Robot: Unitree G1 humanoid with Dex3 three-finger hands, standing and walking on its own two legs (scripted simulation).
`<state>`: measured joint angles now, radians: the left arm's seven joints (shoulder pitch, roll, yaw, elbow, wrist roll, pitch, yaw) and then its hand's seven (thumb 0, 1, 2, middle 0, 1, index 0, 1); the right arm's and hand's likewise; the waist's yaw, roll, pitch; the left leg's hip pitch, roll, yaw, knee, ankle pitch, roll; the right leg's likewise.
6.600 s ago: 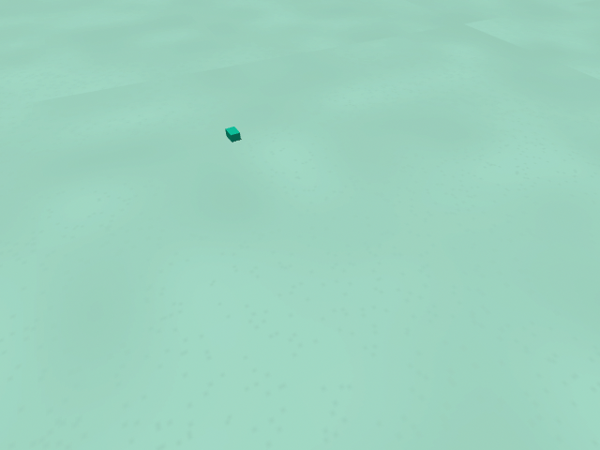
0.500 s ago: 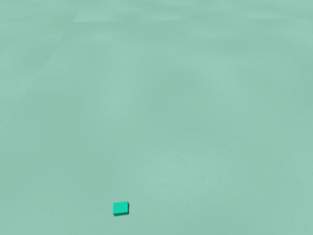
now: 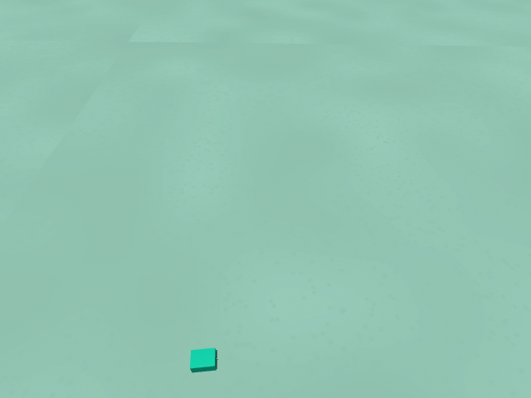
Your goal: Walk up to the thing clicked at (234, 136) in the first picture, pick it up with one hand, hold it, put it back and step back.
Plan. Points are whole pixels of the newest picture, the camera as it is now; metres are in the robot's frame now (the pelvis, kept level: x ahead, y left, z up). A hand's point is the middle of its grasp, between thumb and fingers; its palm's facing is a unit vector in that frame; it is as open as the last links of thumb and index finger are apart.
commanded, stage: walk up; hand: left
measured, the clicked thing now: (203, 360) +0.44 +0.21 -0.76
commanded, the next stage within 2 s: stand in 0.40 s
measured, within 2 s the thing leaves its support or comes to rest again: neither
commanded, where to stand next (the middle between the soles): +0.06 -0.05 m, yaw +2 degrees
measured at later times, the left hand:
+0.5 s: hand out of the picture +0.09 +0.25 -0.15, palm faces +0.00 -0.95 -0.32, open 7.4 cm
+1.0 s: hand out of the picture +0.09 +0.25 -0.15, palm faces -0.01 -0.94 -0.35, open 7.4 cm
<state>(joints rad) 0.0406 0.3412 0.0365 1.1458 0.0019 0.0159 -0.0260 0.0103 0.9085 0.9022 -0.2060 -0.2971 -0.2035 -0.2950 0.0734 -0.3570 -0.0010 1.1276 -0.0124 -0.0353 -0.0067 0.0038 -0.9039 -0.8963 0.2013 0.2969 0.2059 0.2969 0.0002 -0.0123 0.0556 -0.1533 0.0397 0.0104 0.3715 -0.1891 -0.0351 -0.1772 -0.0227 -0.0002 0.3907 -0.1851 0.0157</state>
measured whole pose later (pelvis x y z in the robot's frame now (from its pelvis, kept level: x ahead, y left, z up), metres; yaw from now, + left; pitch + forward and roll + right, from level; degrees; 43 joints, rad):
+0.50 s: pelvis +0.01 +0.00 +0.00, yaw +0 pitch -2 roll +0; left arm 0.07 0.34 0.03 1.14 0.01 0.00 -0.02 0.01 0.91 0.90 -0.21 -0.30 -0.20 -0.29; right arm 0.08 -0.35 -0.01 1.13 -0.02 -0.02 0.00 0.00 -0.90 -0.90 0.20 0.30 0.21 0.30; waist -0.01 0.00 0.06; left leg -0.12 0.03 0.01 0.33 -0.18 -0.03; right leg -0.15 -0.03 0.00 0.36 -0.18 0.02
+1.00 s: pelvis +0.01 +0.00 +0.00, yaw +0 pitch -2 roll +0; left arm 0.09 0.35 0.01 1.13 0.00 -0.01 -0.01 0.01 0.91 0.90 -0.21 -0.30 -0.20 -0.30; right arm 0.08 -0.35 -0.01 1.15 -0.02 -0.01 0.01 0.00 -0.90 -0.90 0.20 0.30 0.21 0.30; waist -0.01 0.01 0.05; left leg -0.10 0.04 0.01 0.30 -0.17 -0.04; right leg -0.13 -0.02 -0.01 0.34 -0.18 0.01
